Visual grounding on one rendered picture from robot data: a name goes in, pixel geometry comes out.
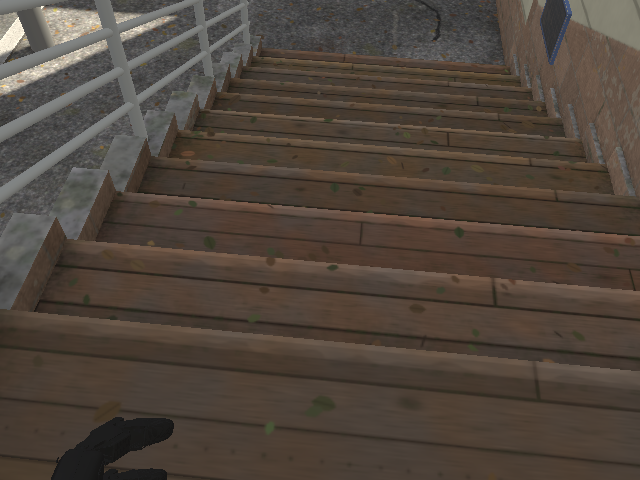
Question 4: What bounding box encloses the left robot hand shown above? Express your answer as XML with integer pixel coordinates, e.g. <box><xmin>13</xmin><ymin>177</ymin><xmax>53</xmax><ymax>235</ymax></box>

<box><xmin>51</xmin><ymin>417</ymin><xmax>174</xmax><ymax>480</ymax></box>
